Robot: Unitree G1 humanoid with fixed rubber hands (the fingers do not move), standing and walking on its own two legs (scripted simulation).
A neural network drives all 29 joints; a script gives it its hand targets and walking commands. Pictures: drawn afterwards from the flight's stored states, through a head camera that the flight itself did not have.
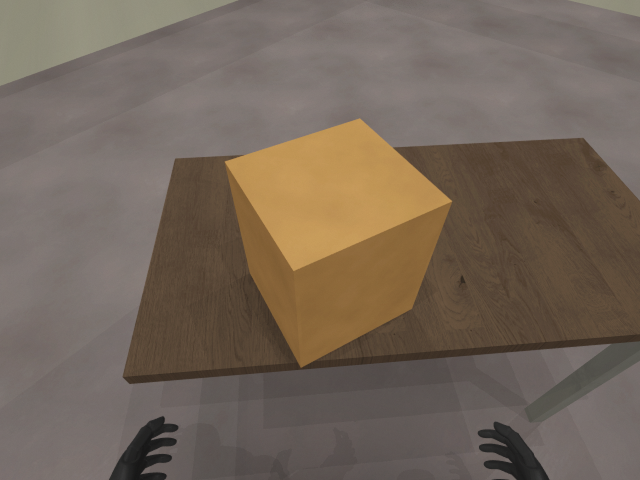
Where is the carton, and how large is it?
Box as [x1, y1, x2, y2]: [225, 118, 451, 367]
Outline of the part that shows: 359,118 225,161 249,271 301,367 411,308 451,201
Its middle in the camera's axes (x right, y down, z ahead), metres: +0.02 +0.00 +0.57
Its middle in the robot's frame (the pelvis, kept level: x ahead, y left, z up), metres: +0.43 +0.00 +0.03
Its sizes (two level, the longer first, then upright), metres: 0.210 0.200 0.250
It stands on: a table, 0.66 m high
